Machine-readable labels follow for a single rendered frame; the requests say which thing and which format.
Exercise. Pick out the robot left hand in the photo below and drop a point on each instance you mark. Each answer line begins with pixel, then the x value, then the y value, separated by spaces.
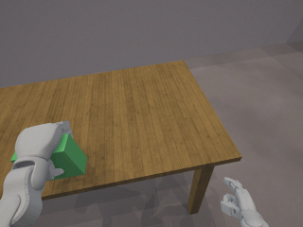
pixel 41 141

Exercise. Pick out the robot right forearm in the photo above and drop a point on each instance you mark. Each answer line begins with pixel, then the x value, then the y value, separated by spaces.
pixel 251 218

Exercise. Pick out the table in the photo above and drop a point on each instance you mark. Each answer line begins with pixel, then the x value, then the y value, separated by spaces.
pixel 132 124

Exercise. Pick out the sponge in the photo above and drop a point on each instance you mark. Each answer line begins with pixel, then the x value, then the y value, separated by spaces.
pixel 67 156

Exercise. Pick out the robot left forearm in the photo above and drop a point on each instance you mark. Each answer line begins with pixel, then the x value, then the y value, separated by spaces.
pixel 21 202

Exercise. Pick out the robot right hand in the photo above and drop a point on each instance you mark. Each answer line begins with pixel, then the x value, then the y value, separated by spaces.
pixel 233 205

